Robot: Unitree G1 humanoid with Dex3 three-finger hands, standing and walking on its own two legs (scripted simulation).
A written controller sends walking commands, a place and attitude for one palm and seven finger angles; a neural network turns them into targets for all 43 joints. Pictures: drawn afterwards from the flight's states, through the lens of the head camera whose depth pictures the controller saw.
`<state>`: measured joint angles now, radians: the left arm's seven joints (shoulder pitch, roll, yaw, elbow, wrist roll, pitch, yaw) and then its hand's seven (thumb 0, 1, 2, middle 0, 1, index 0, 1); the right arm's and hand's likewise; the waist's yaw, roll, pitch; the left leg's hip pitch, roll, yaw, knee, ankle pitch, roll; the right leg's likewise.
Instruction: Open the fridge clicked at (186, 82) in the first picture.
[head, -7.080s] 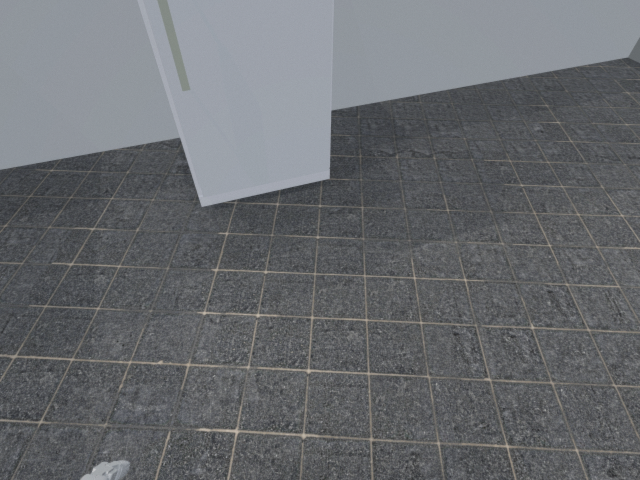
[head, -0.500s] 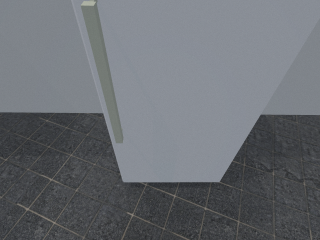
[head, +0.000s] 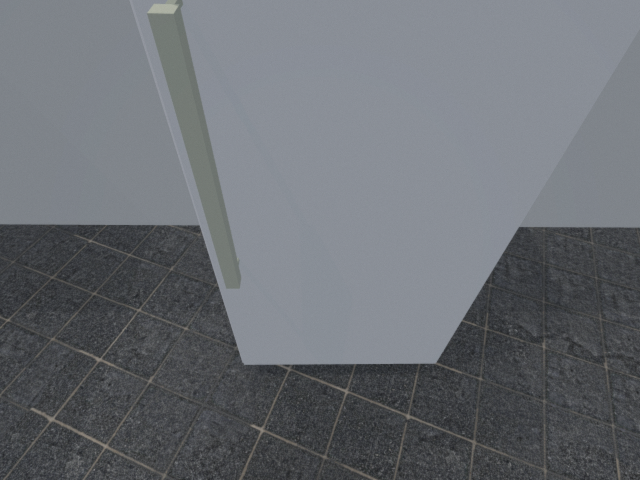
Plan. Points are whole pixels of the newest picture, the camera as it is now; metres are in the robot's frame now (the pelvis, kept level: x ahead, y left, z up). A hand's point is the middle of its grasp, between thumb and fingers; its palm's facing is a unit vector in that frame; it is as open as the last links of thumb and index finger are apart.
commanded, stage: look again from close up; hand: left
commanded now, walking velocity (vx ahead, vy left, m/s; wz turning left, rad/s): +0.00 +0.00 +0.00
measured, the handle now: (212, 180) +0.50 +0.21 +0.08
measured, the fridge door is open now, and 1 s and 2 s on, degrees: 0 0 0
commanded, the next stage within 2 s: raise the hand to about handle height in 0.48 s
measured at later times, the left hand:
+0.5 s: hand out of the picture +0.02 +0.18 -0.17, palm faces +0.02 -0.97 -0.22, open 7.4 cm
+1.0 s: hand (175, 473) +0.14 +0.19 -0.07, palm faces +0.13 -0.99 +0.01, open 8.6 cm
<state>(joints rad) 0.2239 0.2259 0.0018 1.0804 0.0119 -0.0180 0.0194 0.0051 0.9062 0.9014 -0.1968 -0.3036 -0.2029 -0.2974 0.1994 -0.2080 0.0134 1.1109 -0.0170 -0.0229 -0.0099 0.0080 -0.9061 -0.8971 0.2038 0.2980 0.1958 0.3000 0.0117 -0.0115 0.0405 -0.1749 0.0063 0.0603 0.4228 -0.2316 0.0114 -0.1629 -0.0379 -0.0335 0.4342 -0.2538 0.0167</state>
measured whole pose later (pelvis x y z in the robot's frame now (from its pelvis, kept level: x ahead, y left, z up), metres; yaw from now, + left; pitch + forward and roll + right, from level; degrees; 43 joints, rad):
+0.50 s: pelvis +0.00 -0.01 +0.00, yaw +0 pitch -1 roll +0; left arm 0.24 0.21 0.00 1.10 0.01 -0.02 0.02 0.01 0.91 0.90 -0.20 -0.30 -0.20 -0.30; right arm 0.21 -0.19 0.01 1.13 -0.02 -0.02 -0.01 0.01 -0.91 -0.90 0.20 0.30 0.20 0.30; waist 0.01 -0.01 0.03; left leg -0.16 0.02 0.06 0.40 -0.22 -0.01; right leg -0.15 -0.02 -0.04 0.42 -0.25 0.00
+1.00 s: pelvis -0.04 -0.02 -0.10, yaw +1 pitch +12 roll +0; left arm 0.40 0.19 0.22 0.20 -0.31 -0.51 -0.34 0.01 0.61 0.78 -0.22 -0.49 -0.23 -0.49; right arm 0.15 -0.27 -0.06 0.50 0.02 -0.25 -0.03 0.01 -0.90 -0.90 0.20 0.30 0.20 0.30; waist 0.04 -0.03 -0.13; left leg -0.88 0.04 0.00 1.16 -0.50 -0.02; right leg -0.85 -0.03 -0.07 1.17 -0.54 -0.03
